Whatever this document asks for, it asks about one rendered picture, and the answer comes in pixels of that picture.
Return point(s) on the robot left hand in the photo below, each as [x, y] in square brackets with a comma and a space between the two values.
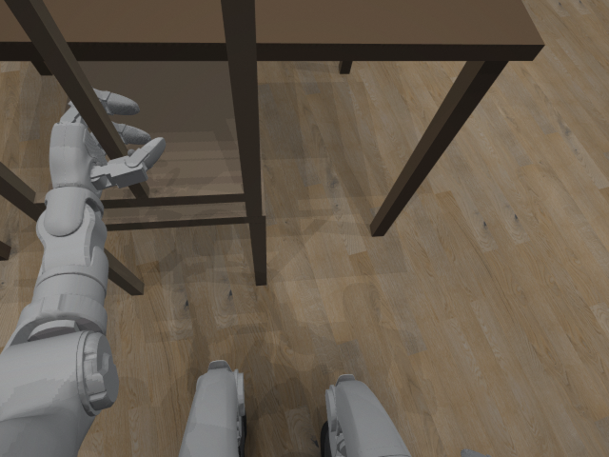
[73, 151]

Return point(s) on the robot left thigh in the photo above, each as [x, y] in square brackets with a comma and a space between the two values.
[218, 403]

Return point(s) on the right robot shin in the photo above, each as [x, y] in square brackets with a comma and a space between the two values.
[337, 444]

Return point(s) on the robot left forearm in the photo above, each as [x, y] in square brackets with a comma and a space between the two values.
[71, 286]

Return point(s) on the chair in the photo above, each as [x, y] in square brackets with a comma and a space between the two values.
[211, 170]

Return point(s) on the robot left upper arm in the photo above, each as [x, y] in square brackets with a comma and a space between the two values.
[51, 391]

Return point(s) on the table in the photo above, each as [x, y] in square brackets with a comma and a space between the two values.
[487, 34]

